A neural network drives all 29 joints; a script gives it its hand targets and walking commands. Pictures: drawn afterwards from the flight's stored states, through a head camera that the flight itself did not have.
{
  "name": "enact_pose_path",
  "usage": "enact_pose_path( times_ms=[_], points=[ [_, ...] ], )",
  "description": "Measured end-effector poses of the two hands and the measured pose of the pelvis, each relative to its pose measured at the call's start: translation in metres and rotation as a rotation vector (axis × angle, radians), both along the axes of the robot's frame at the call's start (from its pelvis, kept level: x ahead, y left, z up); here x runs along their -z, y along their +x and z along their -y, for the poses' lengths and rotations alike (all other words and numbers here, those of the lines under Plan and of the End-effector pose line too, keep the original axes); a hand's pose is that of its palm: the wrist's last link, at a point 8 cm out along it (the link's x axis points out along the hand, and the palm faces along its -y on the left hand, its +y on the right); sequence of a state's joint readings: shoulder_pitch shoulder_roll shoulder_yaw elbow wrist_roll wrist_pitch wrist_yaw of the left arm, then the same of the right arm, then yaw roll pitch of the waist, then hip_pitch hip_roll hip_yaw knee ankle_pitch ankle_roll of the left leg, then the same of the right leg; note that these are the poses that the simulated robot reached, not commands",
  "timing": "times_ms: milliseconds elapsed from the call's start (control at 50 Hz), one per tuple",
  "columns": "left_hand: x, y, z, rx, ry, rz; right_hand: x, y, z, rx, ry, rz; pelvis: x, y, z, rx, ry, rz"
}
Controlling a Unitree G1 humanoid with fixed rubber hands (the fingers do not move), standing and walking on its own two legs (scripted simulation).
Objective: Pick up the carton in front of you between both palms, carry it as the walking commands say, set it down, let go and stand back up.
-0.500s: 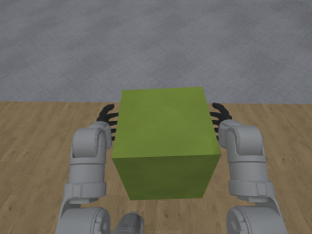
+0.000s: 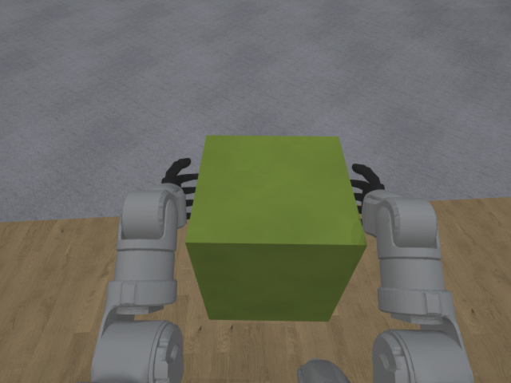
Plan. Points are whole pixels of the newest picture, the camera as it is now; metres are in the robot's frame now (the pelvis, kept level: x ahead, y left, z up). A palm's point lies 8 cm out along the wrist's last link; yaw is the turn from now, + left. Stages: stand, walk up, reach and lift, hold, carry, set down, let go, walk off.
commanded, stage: carry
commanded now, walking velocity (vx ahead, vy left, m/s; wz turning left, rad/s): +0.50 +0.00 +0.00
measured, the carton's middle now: (270, 233) +0.35 -0.01 +0.03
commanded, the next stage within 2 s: none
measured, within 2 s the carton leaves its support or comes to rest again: neither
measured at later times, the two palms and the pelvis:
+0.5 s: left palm (197, 120) +0.63 +0.13 +0.04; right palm (329, 114) +0.65 -0.16 +0.03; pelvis +0.30 -0.04 -0.05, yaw +2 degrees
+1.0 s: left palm (198, 60) +0.95 +0.17 +0.01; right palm (299, 61) +0.94 -0.13 +0.01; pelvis +0.60 +0.02 -0.11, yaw +0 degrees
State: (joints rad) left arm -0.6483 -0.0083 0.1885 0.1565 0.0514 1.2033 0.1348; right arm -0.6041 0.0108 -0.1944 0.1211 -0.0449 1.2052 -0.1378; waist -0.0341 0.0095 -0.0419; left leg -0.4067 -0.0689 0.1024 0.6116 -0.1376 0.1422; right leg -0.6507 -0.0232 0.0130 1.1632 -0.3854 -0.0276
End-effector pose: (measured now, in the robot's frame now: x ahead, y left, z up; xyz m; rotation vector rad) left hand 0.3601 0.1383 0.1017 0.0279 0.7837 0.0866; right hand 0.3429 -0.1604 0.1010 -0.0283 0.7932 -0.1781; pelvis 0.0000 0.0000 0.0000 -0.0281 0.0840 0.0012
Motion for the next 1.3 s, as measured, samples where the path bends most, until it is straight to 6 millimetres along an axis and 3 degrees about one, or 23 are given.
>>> enact_pose_path(
  times_ms=[160, 260, 340, 380, 460, 560, 700, 800, 860, 920, 1000, 1080, 1200, 1300],
  points=[
    [-0.002, 0.091, 0.005, -0.022, -0.025, 0.060, -0.007, 0.095, 0.005, 0.008, 0.007, 0.062, -0.002, 0.088, 0.004, -0.010, 0.001, -0.016],
    [-0.003, 0.159, 0.015, -0.032, -0.024, 0.116, -0.006, 0.166, 0.015, 0.001, 0.013, 0.118, 0.016, 0.160, 0.014, -0.023, 0.026, -0.010],
    [0.013, 0.215, 0.021, -0.047, 0.013, 0.140, 0.017, 0.231, 0.021, -0.033, 0.028, 0.141, 0.052, 0.224, 0.023, -0.029, 0.047, 0.016],
    [0.029, 0.235, 0.019, -0.056, 0.035, 0.104, 0.035, 0.256, 0.019, -0.053, 0.037, 0.104, 0.060, 0.244, 0.026, -0.023, 0.028, 0.019],
    [0.059, 0.258, 0.009, -0.094, 0.031, -0.008, 0.062, 0.292, 0.009, -0.103, 0.020, -0.007, 0.057, 0.282, 0.035, -0.025, 0.043, 0.020],
    [0.066, 0.302, 0.000, -0.129, 0.027, -0.019, 0.070, 0.345, -0.001, -0.128, 0.030, -0.019, 0.050, 0.328, 0.038, -0.030, 0.051, 0.004],
    [0.052, 0.388, -0.010, -0.137, 0.016, 0.063, 0.060, 0.426, -0.010, -0.106, 0.052, 0.062, 0.049, 0.409, 0.028, -0.017, 0.050, -0.011],
    [0.044, 0.462, -0.025, -0.123, 0.014, 0.142, 0.050, 0.498, -0.025, -0.100, 0.044, 0.142, 0.069, 0.481, 0.013, -0.002, 0.024, -0.006],
    [0.053, 0.512, -0.034, -0.098, 0.006, 0.174, 0.054, 0.543, -0.034, -0.090, 0.020, 0.174, 0.096, 0.530, 0.003, 0.010, -0.004, 0.017],
    [0.073, 0.554, -0.035, -0.066, -0.007, 0.136, 0.070, 0.576, -0.035, -0.072, -0.010, 0.137, 0.111, 0.563, -0.004, -0.001, 0.023, 0.020],
    [0.095, 0.594, -0.027, -0.016, 0.006, 0.026, 0.096, 0.602, -0.027, -0.029, -0.004, 0.025, 0.107, 0.601, -0.016, -0.004, 0.007, 0.015],
    [0.105, 0.637, -0.022, 0.005, 0.001, -0.010, 0.105, 0.637, -0.021, -0.001, 0.000, -0.011, 0.101, 0.638, -0.022, 0.003, 0.000, 0.002],
    [0.104, 0.705, -0.019, -0.010, -0.022, 0.030, 0.100, 0.706, -0.019, 0.011, 0.004, 0.031, 0.097, 0.703, -0.021, -0.003, -0.003, -0.014],
    [0.096, 0.771, -0.013, -0.025, -0.031, 0.102, 0.091, 0.776, -0.012, 0.003, 0.006, 0.104, 0.106, 0.770, -0.013, -0.015, 0.013, -0.015]
  ],
)
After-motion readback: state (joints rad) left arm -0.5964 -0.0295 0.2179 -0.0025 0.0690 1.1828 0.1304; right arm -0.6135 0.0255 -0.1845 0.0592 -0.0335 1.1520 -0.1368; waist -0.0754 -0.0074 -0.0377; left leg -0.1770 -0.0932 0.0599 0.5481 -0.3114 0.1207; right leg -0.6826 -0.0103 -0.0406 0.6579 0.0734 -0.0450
